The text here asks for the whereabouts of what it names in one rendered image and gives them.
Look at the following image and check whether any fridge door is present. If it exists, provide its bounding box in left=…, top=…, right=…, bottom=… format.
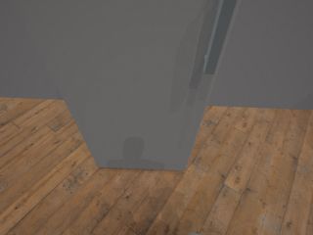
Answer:
left=13, top=0, right=239, bottom=171

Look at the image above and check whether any handle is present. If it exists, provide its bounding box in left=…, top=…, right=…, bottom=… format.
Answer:
left=203, top=0, right=237, bottom=74

